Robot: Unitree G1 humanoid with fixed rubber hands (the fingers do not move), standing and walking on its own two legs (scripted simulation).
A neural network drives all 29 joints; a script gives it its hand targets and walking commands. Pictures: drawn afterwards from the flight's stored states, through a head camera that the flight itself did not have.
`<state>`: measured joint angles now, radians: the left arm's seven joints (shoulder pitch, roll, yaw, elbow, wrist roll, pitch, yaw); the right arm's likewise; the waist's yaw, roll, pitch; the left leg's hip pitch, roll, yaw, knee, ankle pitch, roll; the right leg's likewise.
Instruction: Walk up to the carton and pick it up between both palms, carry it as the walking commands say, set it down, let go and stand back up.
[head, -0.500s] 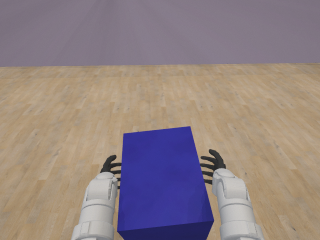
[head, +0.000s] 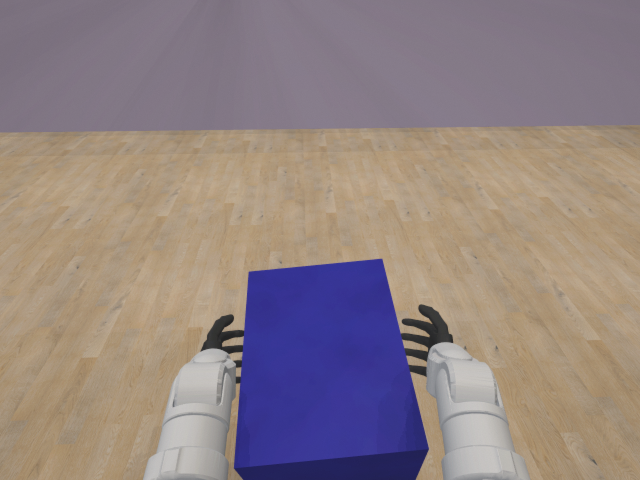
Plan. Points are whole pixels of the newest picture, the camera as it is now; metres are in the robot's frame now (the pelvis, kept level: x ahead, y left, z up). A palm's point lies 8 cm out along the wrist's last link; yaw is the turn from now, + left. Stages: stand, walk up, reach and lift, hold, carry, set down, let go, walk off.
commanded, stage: hold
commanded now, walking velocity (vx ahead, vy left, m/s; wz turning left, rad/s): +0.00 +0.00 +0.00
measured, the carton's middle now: (325, 373) +0.32 +0.00 -0.03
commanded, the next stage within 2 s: carry in 0.24 s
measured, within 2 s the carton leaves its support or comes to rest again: neither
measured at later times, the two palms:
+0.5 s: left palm (245, 358) +0.28 +0.10 +0.06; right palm (467, 347) +0.29 -0.18 +0.06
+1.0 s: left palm (307, 344) +0.30 +0.03 +0.06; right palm (514, 326) +0.33 -0.26 +0.06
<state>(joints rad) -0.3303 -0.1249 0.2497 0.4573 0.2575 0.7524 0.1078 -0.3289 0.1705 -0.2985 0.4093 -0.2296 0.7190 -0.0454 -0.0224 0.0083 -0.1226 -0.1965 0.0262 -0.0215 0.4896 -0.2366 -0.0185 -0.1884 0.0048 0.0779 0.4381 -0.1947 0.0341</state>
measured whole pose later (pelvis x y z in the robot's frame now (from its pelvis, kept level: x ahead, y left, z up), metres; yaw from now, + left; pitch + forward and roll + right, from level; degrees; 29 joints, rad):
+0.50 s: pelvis -0.01 -0.04 -0.02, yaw +2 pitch -3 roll +0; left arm -0.36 -0.13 0.15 0.27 0.12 0.90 0.26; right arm -0.35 0.17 -0.25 0.26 -0.23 0.84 -0.15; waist 0.00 -0.02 -0.12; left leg -0.31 0.08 -0.02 0.66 -0.35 -0.06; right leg -0.31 0.03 0.01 0.65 -0.30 -0.02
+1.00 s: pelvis +0.01 -0.15 -0.03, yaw +1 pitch +4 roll -2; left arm -0.43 -0.12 0.21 -0.04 0.07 1.25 0.33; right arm -0.44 0.21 -0.24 0.01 -0.12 1.16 -0.25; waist 0.04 0.00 -0.11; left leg -0.36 0.26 0.01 0.73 -0.43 -0.17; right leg -0.52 0.04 -0.05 0.64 -0.18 -0.04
